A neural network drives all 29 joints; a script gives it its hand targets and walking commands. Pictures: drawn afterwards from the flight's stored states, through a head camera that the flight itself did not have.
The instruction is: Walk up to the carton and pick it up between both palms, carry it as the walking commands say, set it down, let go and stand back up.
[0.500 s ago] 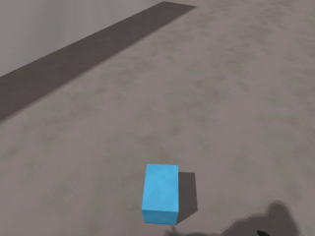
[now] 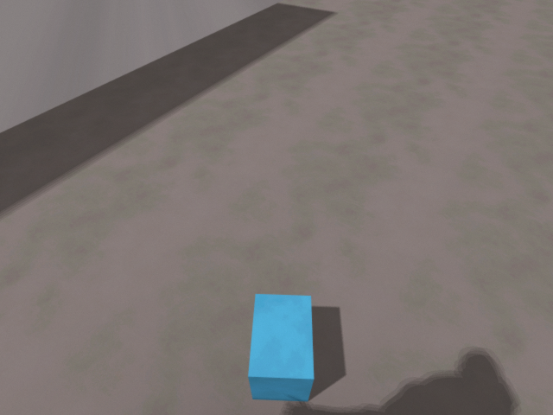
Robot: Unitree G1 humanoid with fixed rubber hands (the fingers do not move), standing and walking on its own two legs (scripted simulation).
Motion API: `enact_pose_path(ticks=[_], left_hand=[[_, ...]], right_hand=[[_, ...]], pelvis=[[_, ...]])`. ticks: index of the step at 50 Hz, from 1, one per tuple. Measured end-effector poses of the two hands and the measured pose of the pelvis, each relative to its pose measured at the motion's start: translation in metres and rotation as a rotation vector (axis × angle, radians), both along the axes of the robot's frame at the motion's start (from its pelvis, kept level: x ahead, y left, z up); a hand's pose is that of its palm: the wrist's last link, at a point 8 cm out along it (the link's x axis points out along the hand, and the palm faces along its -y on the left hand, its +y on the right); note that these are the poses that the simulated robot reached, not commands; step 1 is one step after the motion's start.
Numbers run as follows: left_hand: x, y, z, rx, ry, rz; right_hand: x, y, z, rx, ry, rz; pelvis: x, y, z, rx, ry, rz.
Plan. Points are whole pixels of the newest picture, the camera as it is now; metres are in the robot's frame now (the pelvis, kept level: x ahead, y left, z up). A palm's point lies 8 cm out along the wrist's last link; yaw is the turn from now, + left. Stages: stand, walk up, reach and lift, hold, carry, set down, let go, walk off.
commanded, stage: walk up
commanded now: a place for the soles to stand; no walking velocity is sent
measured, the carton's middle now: (281, 347) +0.46 -0.02 -0.65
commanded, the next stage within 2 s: none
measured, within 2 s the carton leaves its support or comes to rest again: neither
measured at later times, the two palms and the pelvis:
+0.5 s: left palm out of the picture +0.08 +0.32 -0.11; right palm out of the picture +0.11 -0.29 -0.13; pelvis +0.01 +0.01 -0.01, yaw +1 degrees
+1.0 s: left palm out of the picture +0.09 +0.37 -0.13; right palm out of the picture +0.12 -0.25 -0.17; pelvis +0.03 +0.05 -0.04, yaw -3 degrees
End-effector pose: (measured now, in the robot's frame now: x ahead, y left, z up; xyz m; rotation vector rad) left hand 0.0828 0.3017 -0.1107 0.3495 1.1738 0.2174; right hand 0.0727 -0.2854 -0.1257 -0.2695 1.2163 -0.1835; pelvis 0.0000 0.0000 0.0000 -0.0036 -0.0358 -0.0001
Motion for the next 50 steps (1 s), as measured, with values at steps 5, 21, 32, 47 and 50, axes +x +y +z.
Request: enact_pose_path(ticks=[5, 21, 32, 47, 50], left_hand=[[0.004, 0.0, 0.0, 0.0, -0.004, 0.003], [0.012, 0.0, -0.001, 0.004, -0.024, 0.02], [-0.037, 0.082, -0.009, 0.139, 0.037, 0.081], [-0.003, 0.08, -0.022, 0.089, 0.105, -0.013], [0.007, 0.071, -0.021, 0.078, 0.072, -0.032]], right_hand=[[0.004, 0.0, -0.001, -0.001, 0.001, 0.001], [0.026, -0.005, 0.001, -0.01, -0.034, 0.022], [0.078, 0.008, -0.003, -0.048, -0.113, 0.114], [0.062, 0.043, -0.034, -0.018, -0.151, 0.007], [0.052, 0.036, -0.039, -0.022, -0.12, -0.022]], pelvis=[[0.003, 0.001, 0.0, 0.0, 0.0, 0.002], [0.011, 0.0, -0.003, 0.002, 0.0, 0.004], [0.032, 0.041, -0.032, -0.009, -0.041, 0.045], [0.031, 0.056, -0.042, 0.03, -0.047, -0.061], [0.029, 0.051, -0.044, 0.008, -0.046, -0.05]])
